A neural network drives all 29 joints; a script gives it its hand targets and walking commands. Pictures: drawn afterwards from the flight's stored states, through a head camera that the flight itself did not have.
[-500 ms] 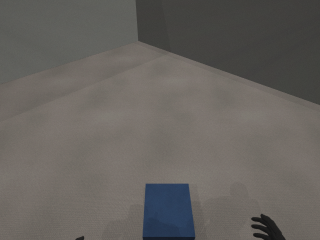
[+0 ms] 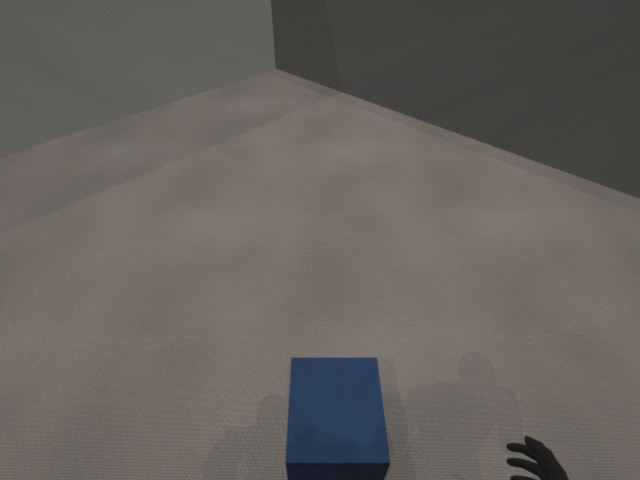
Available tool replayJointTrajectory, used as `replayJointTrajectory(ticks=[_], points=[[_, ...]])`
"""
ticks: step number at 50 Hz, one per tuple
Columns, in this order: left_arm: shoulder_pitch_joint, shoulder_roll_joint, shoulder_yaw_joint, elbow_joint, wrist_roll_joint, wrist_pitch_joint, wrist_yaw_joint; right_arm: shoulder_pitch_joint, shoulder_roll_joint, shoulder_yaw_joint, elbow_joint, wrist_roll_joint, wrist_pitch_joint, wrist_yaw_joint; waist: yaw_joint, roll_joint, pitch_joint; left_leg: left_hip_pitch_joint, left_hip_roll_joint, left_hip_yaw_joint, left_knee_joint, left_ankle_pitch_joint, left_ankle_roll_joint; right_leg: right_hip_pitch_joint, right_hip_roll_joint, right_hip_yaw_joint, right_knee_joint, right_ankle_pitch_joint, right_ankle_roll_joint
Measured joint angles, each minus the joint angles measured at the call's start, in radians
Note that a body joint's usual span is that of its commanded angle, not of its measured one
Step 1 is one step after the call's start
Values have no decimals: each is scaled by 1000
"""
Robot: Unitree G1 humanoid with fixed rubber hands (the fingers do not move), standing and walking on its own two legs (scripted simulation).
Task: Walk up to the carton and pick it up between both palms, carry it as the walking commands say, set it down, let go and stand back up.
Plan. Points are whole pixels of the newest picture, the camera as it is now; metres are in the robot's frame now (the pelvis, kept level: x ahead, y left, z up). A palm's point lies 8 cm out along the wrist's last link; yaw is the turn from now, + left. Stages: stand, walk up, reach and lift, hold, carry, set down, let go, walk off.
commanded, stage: stand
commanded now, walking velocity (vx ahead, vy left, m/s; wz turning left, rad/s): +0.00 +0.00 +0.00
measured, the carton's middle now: (334, 422) +0.49 +0.01 -0.66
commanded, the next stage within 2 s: none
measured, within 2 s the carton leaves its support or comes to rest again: neither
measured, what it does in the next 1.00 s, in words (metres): stands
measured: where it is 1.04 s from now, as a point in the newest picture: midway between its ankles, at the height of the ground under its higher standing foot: outside the picture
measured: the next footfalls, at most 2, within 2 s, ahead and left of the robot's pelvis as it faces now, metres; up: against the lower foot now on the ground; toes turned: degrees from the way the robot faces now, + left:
none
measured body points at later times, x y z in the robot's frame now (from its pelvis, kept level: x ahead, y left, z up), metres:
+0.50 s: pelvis -0.03 +0.00 +0.00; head -0.05 +0.01 +0.45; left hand +0.06 +0.27 -0.13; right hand +0.13 -0.26 -0.08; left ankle -0.01 +0.11 -0.74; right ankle -0.01 -0.13 -0.74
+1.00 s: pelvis -0.03 +0.00 +0.00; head -0.04 +0.01 +0.45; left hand +0.05 +0.27 -0.13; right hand +0.11 -0.27 -0.09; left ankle -0.01 +0.11 -0.74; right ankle -0.01 -0.13 -0.74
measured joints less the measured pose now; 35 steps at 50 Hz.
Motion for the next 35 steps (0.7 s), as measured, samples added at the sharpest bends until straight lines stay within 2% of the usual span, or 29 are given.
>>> replayJointTrajectory(ticks=[35], points=[[-8,0,0,106,0,-5,0,0,-6,0,95,0,-11,0,0,0,60,0,0,0,-2,37,0,0,0,0,-2,37,0]])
